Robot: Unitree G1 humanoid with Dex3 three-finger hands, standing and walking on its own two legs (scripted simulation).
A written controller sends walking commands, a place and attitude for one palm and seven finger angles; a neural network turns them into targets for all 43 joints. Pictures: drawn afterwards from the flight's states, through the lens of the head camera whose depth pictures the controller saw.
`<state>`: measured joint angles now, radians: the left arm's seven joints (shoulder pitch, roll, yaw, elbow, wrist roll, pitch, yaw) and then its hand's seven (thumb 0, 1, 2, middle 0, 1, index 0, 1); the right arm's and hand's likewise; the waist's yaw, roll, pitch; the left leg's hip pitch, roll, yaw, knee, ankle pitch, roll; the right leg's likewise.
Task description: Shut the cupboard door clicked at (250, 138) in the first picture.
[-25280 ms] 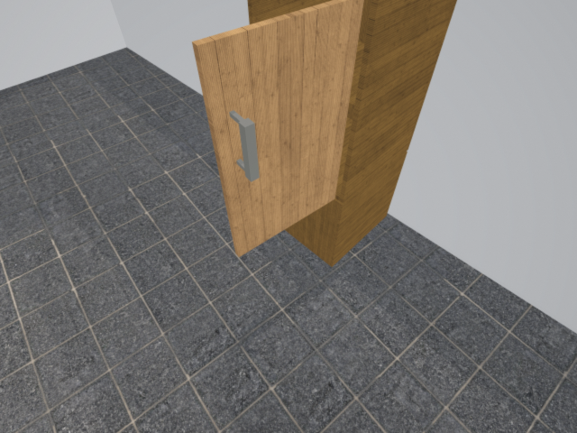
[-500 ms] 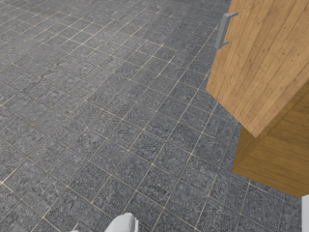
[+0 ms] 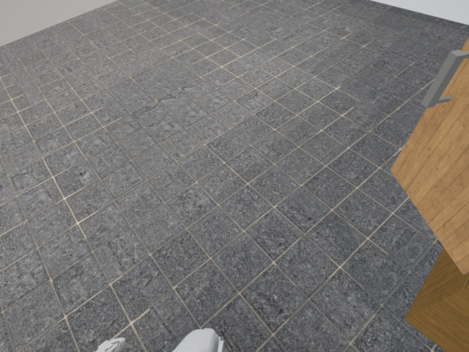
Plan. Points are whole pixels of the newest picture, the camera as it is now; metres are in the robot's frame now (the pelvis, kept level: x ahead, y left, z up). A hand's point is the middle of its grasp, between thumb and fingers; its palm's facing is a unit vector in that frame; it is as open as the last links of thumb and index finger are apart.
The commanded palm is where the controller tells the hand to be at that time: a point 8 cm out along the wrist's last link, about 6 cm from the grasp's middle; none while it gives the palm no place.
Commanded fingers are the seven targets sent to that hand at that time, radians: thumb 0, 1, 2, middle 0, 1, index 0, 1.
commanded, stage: walk to a spot facing it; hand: left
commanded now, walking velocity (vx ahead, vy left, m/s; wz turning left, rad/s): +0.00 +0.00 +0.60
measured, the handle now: (450, 79) +0.68 -0.46 +0.06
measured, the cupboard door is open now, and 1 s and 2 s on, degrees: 55 55 55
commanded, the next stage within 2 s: turn to face it in 1.40 s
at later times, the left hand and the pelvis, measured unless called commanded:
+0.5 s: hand out of the picture +0.04 +0.24 -0.15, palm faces +0.31 -0.92 -0.24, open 7.4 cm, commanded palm none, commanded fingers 0.00 0.90 0.90 -0.20 -0.30 -0.20 -0.30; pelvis +0.03 +0.01 +0.01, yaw +17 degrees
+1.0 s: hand out of the picture +0.07 +0.17 -0.15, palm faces +0.63 -0.75 -0.19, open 7.4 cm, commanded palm none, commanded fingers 0.00 0.90 0.90 -0.20 -0.30 -0.20 -0.30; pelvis +0.17 +0.03 +0.02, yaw +38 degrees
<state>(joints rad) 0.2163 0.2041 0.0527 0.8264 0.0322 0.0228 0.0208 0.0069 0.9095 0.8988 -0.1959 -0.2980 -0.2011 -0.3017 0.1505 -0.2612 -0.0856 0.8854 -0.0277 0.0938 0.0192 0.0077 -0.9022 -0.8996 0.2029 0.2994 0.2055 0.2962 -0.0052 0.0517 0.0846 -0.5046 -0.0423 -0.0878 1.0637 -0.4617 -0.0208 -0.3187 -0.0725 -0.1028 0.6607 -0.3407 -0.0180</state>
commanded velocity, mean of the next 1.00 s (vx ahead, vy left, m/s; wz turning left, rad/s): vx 0.25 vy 0.00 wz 0.60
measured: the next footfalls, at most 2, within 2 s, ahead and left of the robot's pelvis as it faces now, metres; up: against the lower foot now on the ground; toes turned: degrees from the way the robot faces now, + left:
left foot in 0.28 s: +0.02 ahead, +0.13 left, +0.00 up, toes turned +17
right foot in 0.66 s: +0.22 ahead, -0.09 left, +0.00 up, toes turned +18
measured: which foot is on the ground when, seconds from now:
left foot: up 0.00-0.26, down 0.28-0.66, up 0.68-1.00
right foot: down 0.00-0.28, up 0.30-0.64, down 0.66-1.00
